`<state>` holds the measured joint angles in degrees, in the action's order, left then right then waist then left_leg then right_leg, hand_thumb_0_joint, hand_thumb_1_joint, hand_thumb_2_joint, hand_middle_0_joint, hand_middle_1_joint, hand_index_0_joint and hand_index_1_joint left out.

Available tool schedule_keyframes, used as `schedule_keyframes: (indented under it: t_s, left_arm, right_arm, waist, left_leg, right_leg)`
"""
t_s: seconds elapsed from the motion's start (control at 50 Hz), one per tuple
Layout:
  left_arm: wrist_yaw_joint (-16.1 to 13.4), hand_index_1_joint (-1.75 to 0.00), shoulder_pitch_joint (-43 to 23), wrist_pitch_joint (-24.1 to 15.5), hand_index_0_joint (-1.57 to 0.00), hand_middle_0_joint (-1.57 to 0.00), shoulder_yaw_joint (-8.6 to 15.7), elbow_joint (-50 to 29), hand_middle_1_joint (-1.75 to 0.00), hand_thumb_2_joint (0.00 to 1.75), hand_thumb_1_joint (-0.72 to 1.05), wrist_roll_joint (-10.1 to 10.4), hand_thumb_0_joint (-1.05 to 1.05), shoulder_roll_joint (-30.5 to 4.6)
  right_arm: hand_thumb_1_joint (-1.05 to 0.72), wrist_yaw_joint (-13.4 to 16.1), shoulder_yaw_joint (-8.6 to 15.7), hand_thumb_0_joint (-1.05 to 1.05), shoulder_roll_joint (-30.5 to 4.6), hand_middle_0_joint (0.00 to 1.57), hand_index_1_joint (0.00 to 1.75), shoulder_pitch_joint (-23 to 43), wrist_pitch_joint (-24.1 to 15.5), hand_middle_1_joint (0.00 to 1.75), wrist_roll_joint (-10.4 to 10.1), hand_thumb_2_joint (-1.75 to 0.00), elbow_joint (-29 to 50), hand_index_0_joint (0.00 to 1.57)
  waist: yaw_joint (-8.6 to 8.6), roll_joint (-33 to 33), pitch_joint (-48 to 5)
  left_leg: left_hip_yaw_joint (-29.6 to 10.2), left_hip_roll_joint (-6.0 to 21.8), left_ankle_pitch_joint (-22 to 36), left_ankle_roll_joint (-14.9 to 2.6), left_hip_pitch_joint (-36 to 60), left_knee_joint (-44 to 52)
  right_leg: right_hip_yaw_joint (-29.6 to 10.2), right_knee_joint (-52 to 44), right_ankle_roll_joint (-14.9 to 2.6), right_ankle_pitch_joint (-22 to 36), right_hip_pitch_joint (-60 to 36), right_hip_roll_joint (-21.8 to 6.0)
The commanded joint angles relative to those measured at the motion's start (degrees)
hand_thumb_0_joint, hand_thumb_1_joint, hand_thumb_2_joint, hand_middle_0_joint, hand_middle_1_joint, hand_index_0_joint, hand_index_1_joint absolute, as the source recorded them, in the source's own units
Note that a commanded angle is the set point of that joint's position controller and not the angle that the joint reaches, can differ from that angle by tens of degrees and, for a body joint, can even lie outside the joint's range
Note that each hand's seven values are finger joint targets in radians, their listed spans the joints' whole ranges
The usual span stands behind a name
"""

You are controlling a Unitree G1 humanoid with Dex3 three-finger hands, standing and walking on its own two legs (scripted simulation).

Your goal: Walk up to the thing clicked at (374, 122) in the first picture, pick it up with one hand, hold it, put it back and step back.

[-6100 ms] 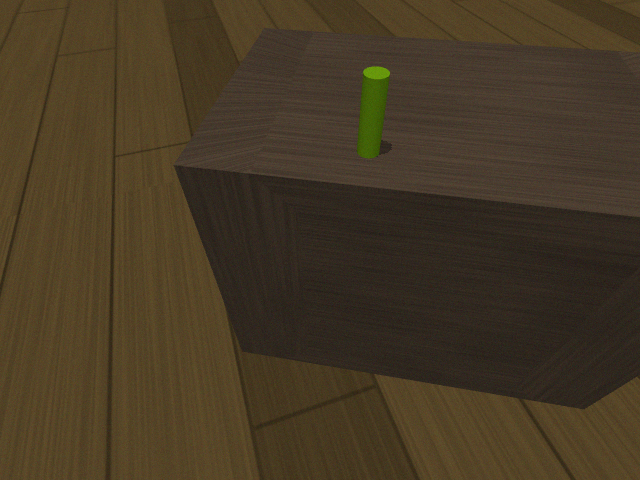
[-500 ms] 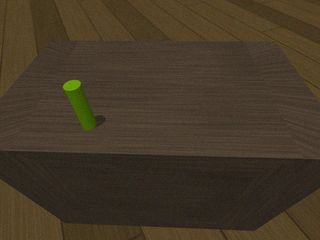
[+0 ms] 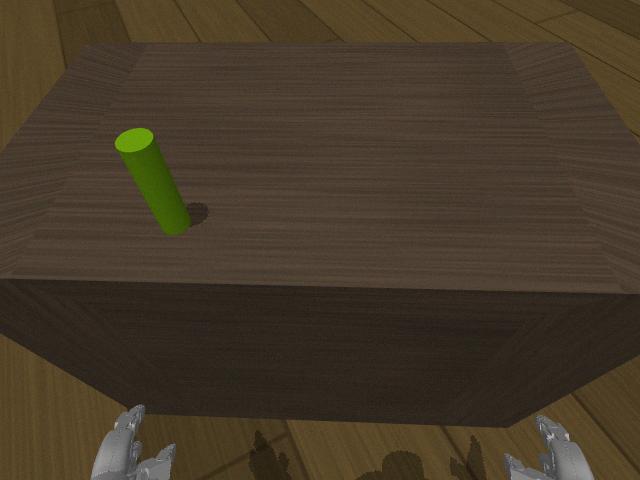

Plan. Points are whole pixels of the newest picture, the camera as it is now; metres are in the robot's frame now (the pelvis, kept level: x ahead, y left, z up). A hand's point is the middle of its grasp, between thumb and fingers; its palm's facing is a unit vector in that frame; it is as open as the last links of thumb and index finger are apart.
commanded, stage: rise first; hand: left
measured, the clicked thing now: (157, 186) +0.45 +0.24 +0.10
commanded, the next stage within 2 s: go down in 1.70 s
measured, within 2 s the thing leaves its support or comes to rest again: neither
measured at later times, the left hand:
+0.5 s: hand (99, 390) +0.21 +0.27 +0.02, palm faces +0.28 -0.89 -0.35, open 17.3 cm
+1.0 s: hand (31, 379) +0.20 +0.27 +0.12, palm faces +0.38 -0.81 -0.44, open 17.6 cm
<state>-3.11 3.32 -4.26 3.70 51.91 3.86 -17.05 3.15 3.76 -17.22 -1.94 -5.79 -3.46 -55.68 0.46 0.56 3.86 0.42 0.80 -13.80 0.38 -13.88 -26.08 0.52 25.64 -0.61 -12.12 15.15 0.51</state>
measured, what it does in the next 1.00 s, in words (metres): stands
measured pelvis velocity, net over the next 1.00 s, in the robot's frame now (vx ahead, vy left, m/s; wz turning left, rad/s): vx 0.01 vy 0.00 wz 0.03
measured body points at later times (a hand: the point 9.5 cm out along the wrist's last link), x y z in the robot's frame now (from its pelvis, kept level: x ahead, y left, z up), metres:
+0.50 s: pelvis +0.03 +0.02 +0.00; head +0.02 +0.00 +0.45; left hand +0.19 +0.31 +0.05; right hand +0.19 -0.23 -0.08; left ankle +0.00 +0.12 -0.74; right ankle +0.01 -0.11 -0.74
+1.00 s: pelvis +0.01 +0.00 +0.00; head +0.01 -0.02 +0.45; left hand +0.17 +0.32 +0.15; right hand +0.18 -0.25 -0.09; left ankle +0.00 +0.12 -0.74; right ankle +0.01 -0.11 -0.74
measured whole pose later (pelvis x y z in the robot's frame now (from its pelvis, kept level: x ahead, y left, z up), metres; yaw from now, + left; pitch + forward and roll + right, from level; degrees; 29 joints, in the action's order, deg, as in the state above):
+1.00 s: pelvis +0.01 +0.00 +0.00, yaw +2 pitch -4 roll +0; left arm -1.8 26.0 -12.2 18.4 -11.9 3.4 -20.3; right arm 2.6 8.7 -13.0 -13.4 -5.0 -1.0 -38.5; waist -3.4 3.3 2.9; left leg -0.9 -0.2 -13.6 0.0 -4.5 -22.2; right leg 1.9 22.2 -0.2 -12.8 5.3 -0.5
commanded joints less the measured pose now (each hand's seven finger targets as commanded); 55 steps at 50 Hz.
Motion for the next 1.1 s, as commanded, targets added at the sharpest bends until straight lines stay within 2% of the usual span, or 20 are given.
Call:
schedule_keyframes:
  t_s: [0.0,0.08,0.14,0.2,0.24,0.28,0.34,0.42,0.48,0.52,0.54,0.58,0.62,0.66,0.7,0.74,0.78,0.82,0.86,1.08]
  left_arm:
    - [-1.2,-0.06,10.3,-1.8,-0.09,-0.08,7.8,-9.1,-0.08,0.16,0.08,-1.6,0.0,-12.0]
    - [-1.2,-0.05,9.9,-1.4,-0.07,-0.06,8.6,-22.5,-0.06,0.1,-0.13,-1.2,0.0,-11.0]
    - [-1.6,-0.04,5.5,-1.5,-0.05,-0.05,7.3,-31.0,-0.04,0.07,-0.29,-1.0,0.0,-9.8]
    - [-2.0,-0.04,6.3,-2.4,-0.04,-0.05,6.1,-40.8,-0.04,0.02,-0.48,-1.0,0.0,-8.3]
    - [-2.7,-0.05,7.6,-2.6,-0.05,-0.05,8.1,-45.7,-0.04,0.0,-0.57,-1.1,0.0,-10.5]
    - [-3.0,-0.04,10.7,-2.9,-0.04,-0.04,10.5,-50.3,-0.04,0.0,-0.57,-1.0,0.0,-12.0]
    - [-2.7,-0.04,14.0,-3.1,-0.04,-0.04,11.4,-55.2,-0.04,0.0,-0.57,-0.7,0.0,-11.2]
    - [-1.2,-0.03,20.3,-3.6,-0.03,-0.04,11.5,-60.5,-0.03,0.0,-0.55,-0.5,0.0,-9.4]
    - [-0.5,-0.03,19.9,-4.1,-0.03,-0.03,13.6,-63.4,-0.03,0.0,-0.54,-0.2,0.0,-10.8]
    - [-0.1,-0.03,19.4,-5.0,-0.03,-0.04,13.7,-66.6,-0.03,0.0,-0.55,-0.3,0.0,-10.3]
    - [-0.1,-0.04,19.6,-5.4,-0.03,-0.04,15.1,-66.5,-0.03,0.0,-0.56,-0.3,0.0,-11.6]
    - [0.2,-0.04,18.7,-6.6,-0.04,-0.04,14.7,-70.8,-0.04,0.0,-0.57,-0.4,0.0,-10.9]
    - [-0.1,-0.04,20.1,-7.0,-0.04,-0.04,17.5,-70.0,-0.04,0.0,-0.56,-0.4,0.0,-12.8]
    - [0.3,-0.04,19.2,-7.6,-0.04,-0.04,16.5,-72.1,-0.04,0.0,-0.56,-0.6,0.0,-11.8]
    - [0.1,-0.05,20.3,-8.2,-0.04,-0.04,18.5,-72.3,-0.04,0.01,-0.57,-0.5,0.0,-13.3]
    - [0.4,-0.04,20.4,-9.0,-0.04,-0.04,17.9,-73.9,-0.04,0.01,-0.57,-0.5,0.0,-12.0]
    - [0.2,-0.04,19.8,-9.5,-0.04,-0.04,19.7,-73.8,-0.04,0.01,-0.57,-0.4,0.0,-13.8]
    - [0.4,-0.04,18.9,-10.5,-0.04,-0.04,20.4,-75.2,-0.03,0.0,-0.57,-0.4,0.0,-13.8]
    - [0.3,-0.04,19.8,-10.9,-0.04,-0.04,22.2,-74.0,-0.04,0.01,-0.57,-0.2,0.0,-15.2]
    - [0.6,-0.05,16.9,-14.1,-0.03,-0.04,24.5,-76.5,-0.04,0.02,-0.55,0.0,0.0,-16.4]
  right_arm:
    - [-0.09,1.1,6.5,0.0,-8.8,0.05,0.05,-9.3,-1.0,0.05,0.8,-0.18,5.1,0.05]
    - [0.13,1.0,5.2,0.0,-6.7,0.05,0.05,-7.7,0.1,0.05,0.6,-0.12,13.7,0.05]
    - [0.27,1.5,4.1,0.0,-6.4,0.05,0.05,-1.7,0.0,0.05,0.6,-0.08,22.9,0.05]
    - [0.41,1.6,2.0,0.0,-3.3,0.05,0.05,-3.2,-0.4,0.05,0.7,-0.04,25.5,0.05]
    - [0.47,2.1,3.6,0.0,-5.6,0.05,0.05,-5.5,-0.7,0.05,1.1,-0.03,26.5,0.05]
    - [0.49,2.2,4.0,0.0,-6.4,0.05,0.05,-5.9,-1.1,0.05,1.3,-0.02,31.2,0.05]
    - [0.5,1.8,3.7,0.0,-5.1,0.05,0.05,-6.1,-1.1,0.05,1.4,-0.02,30.6,0.05]
    - [0.53,0.7,4.8,0.0,-3.0,0.05,0.05,-13.5,-0.6,0.05,1.5,-0.01,27.3,0.05]
    - [0.54,0.0,6.2,0.0,-4.0,0.05,0.05,-9.9,-0.6,0.05,1.4,-0.01,27.8,0.05]
    - [0.53,-0.5,4.7,0.0,-2.3,0.05,0.05,-6.0,-0.8,0.05,1.4,-0.01,30.3,0.05]
    - [0.53,-0.3,6.8,0.0,-4.5,0.05,0.05,-7.8,-0.9,0.05,1.7,-0.01,29.8,0.05]
    - [0.52,-0.7,4.1,0.0,-1.7,0.05,0.05,-6.1,-1.1,0.05,1.7,-0.01,30.7,0.05]
    - [0.52,-0.1,7.8,0.0,-5.1,0.05,0.05,-8.0,-1.0,0.05,2.1,-0.02,28.7,0.05]
    - [0.52,-0.3,6.4,0.0,-3.0,0.05,0.05,-7.3,-1.1,0.05,2.2,-0.02,27.6,0.05]
    - [0.52,0.0,8.2,0.0,-5.8,0.05,0.05,-6.6,-1.4,0.05,2.2,-0.02,30.0,0.05]
    - [0.52,-0.5,5.2,0.0,-1.1,0.05,0.05,-7.4,-1.2,0.05,2.1,-0.02,26.1,0.05]
    - [0.52,0.1,8.7,0.0,-5.3,0.05,0.05,-7.1,-1.5,0.05,2.4,-0.02,26.8,0.05]
    - [0.52,-0.2,6.0,0.0,-2.9,0.05,0.05,-6.6,-1.8,0.05,2.2,-0.02,28.9,0.05]
    - [0.52,0.0,8.1,0.0,-3.7,0.05,0.05,-8.6,-1.4,0.05,2.1,-0.02,24.7,0.05]
    - [0.53,-0.2,7.1,0.0,-2.7,0.05,0.05,-5.8,-2.9,0.05,1.9,-0.02,24.6,0.05]
  waist:
    - [-1.15,1.0,-14.8]
    - [-1.87,2.0,-14.6]
    - [-1.08,-1.0,-11.9]
    - [-1.88,2.6,-11.4]
    - [-1.82,2.7,-11.3]
    - [-1.54,1.8,-12.4]
    - [-2.72,3.1,-8.9]
    - [-2.06,2.9,-6.5]
    - [-2.99,2.6,-5.1]
    - [-3.77,2.7,-6.1]
    - [-2.89,1.1,-5.7]
    - [-3.67,3.0,-6.7]
    - [-3.37,1.4,-6.5]
    - [-3.49,3.0,-6.2]
    - [-3.58,1.0,-7.4]
    - [-4.46,2.5,-5.5]
    - [-3.67,1.1,-5.8]
    - [-3.86,0.1,-6.3]
    - [-4.13,2.4,-3.9]
    - [-4.63,1.1,-4.5]
  left_leg:
    - [1.5,-1.4,13.8,-1.02,2.6,2.8]
    - [1.7,-1.4,15.6,-0.69,4.4,4.0]
    - [1.3,-0.9,13.1,-1.01,3.8,4.9]
    - [1.1,-0.7,11.6,-0.84,5.1,5.8]
    - [0.9,-0.3,13.3,-0.52,5.9,6.0]
    - [0.8,-0.4,15.4,-0.71,7.3,5.6]
    - [0.7,-0.2,17.0,-0.14,6.8,5.9]
    - [0.5,0.1,17.8,-0.08,7.7,6.6]
    - [0.3,0.1,18.6,0.0,6.8,6.4]
    - [0.2,0.0,17.5,-0.03,7.2,6.7]
    - [0.2,0.1,16.7,-0.13,7.2,6.7]
    - [0.3,-0.2,15.9,-0.14,7.8,7.0]
    - [0.4,-0.4,16.3,-0.4,8.0,6.6]
    - [0.3,-0.4,16.4,-0.33,8.1,6.5]
    - [0.2,-0.5,16.4,-0.43,8.7,6.5]
    - [0.7,-1.1,14.4,-0.85,8.2,6.8]
    - [0.4,-0.8,13.8,-0.79,8.3,7.0]
    - [0.5,-1.1,12.9,-1.1,8.6,6.8]
    - [0.9,-1.4,11.5,-0.95,7.2,7.3]
    - [0.5,-1.8,9.5,-1.35,7.5,7.4]
  right_leg:
    - [0.8,-2.2,-0.18,14.1,-6.8,-0.8]
    - [1.4,-3.6,-0.09,14.0,-7.7,-0.6]
    - [1.5,-4.5,0.03,11.5,-6.6,-0.8]
    - [1.5,-4.7,-0.39,9.4,-7.6,-0.7]
    - [1.9,-4.4,-0.52,10.7,-8.0,-0.2]
    - [1.9,-4.4,-0.48,12.8,-10.1,-0.3]
    - [2.2,-4.6,-0.76,13.3,-10.3,-0.1]
    - [2.9,-4.7,-0.88,14.0,-9.8,0.2]
    - [2.8,-4.7,-0.71,14.1,-9.9,0.0]
    - [2.7,-4.9,-0.72,12.9,-10.6,-0.1]
    - [2.7,-5.1,-0.48,12.2,-10.6,0.0]
    - [2.6,-5.1,-0.64,11.7,-11.6,-0.2]
    - [2.6,-5.3,-0.41,12.4,-11.6,-0.3]
    - [2.5,-5.1,-0.52,12.4,-11.3,-0.5]
    - [2.7,-5.2,-0.39,12.5,-12.1,-0.3]
    - [2.6,-5.7,-0.34,11.0,-11.3,-0.7]
    - [2.7,-5.7,-0.23,10.5,-11.4,-0.6]
    - [2.7,-6.2,-0.06,9.9,-11.5,-0.6]
    - [2.5,-6.4,-0.13,8.9,-10.6,-1.0]
    - [2.6,-6.9,0.21,7.1,-10.2,-1.2]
